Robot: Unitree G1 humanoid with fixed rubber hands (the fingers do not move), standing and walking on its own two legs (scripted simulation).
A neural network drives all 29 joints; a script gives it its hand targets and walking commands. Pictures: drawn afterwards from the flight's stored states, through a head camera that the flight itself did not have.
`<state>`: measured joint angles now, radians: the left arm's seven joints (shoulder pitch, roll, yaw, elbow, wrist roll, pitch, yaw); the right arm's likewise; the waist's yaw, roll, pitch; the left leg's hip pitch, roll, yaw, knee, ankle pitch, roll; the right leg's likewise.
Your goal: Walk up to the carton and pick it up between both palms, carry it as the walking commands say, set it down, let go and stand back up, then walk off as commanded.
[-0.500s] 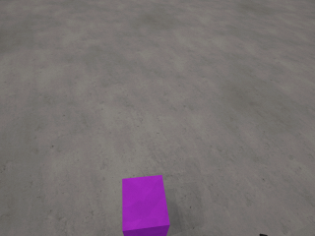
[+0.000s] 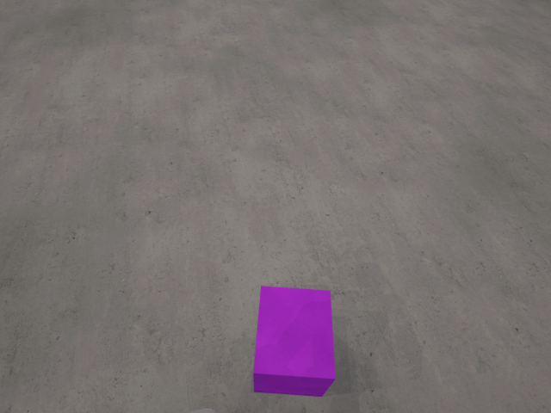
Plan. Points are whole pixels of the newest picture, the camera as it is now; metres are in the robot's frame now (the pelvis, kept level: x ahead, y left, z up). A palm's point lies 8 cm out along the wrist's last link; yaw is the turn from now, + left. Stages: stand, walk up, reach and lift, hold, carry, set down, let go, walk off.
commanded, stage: walk off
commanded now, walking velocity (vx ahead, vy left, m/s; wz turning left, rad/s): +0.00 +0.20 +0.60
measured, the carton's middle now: (291, 341) +0.42 -0.09 -0.65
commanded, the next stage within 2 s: none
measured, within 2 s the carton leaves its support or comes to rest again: neither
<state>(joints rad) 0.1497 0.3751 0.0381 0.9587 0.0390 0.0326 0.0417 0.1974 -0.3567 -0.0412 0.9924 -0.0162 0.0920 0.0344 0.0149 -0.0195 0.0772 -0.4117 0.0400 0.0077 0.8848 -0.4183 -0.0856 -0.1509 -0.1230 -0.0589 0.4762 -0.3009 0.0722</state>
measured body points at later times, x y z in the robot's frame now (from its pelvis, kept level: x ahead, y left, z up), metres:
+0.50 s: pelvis +0.00 +0.11 +0.00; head +0.03 +0.08 +0.44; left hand -0.02 +0.41 -0.11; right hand +0.16 -0.13 -0.15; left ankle +0.00 +0.19 -0.70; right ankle +0.03 +0.02 -0.74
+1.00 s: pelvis -0.05 +0.24 -0.01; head -0.03 +0.29 +0.44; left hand -0.16 +0.53 -0.14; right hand +0.20 +0.08 -0.12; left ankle -0.09 +0.34 -0.74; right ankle +0.00 +0.10 -0.66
